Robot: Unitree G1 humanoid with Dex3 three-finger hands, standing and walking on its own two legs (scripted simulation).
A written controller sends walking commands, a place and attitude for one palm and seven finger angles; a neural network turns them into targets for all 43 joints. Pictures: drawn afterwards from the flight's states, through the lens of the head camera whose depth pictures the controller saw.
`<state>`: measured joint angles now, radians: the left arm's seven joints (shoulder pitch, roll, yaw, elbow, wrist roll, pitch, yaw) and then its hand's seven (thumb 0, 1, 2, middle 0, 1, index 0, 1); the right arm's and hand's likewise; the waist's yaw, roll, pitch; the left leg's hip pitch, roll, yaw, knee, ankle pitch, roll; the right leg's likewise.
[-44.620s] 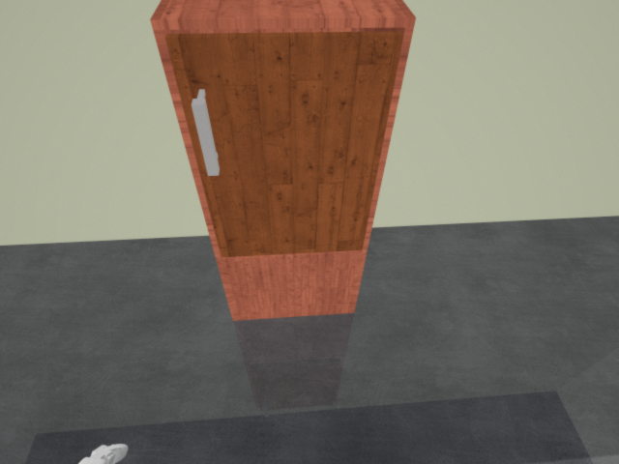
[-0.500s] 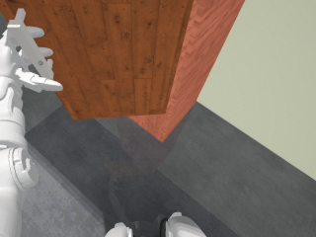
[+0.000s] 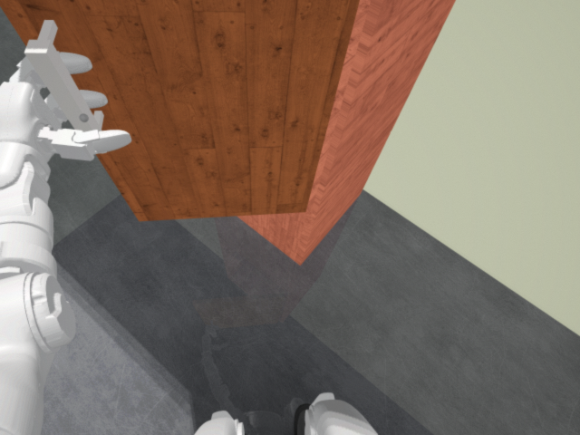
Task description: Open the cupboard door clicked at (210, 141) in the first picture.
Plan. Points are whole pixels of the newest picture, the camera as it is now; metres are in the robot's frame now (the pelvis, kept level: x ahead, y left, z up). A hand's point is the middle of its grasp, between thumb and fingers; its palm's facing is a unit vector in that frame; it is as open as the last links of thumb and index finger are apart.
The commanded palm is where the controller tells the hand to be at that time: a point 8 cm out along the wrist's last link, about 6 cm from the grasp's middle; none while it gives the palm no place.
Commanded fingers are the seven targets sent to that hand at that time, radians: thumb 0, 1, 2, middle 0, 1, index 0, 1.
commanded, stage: close the thumb around the handle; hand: left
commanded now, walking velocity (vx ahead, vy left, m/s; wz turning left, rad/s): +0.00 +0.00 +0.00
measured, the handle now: (74, 90) +0.56 +0.25 +0.10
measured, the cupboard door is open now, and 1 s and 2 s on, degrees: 45 55 87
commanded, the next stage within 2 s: pull the door open along its arc in 0.42 s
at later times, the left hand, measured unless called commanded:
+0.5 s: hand (83, 115) +0.51 +0.23 +0.10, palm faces +0.01 -1.00 -0.03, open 5.8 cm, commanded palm +0.49 +0.27 +0.09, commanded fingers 0.00 0.90 0.90 -0.40 -1.35 -0.40 -1.35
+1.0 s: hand (86, 162) +0.44 +0.21 +0.10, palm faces -0.04 -1.00 -0.01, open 6.0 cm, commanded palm +0.38 +0.27 +0.09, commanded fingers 0.00 0.90 0.90 -0.40 -1.35 -0.40 -1.35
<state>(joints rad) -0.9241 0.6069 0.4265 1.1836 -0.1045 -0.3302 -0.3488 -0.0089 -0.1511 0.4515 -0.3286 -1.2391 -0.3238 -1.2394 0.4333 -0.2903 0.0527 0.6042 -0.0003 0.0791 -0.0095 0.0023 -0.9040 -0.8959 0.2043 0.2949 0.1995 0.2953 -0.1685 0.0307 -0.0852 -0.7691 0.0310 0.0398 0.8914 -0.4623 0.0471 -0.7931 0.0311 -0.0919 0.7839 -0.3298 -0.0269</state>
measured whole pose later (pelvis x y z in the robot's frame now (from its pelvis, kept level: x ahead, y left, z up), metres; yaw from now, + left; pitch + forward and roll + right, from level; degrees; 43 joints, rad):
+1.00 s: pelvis +0.01 +0.00 +0.01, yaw -2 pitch +16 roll -2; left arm -0.48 0.43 0.40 0.74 -0.23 -0.28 -0.36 0.00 0.70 0.74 -0.36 -1.34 -0.33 -1.35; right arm 0.41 -0.28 0.03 0.53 0.03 0.08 0.01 0.01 -0.90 -0.90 0.20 0.29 0.20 0.30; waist -0.11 0.04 -0.14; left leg -0.63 0.03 0.09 0.80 -0.46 0.05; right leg -0.69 0.04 -0.04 0.73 -0.33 -0.02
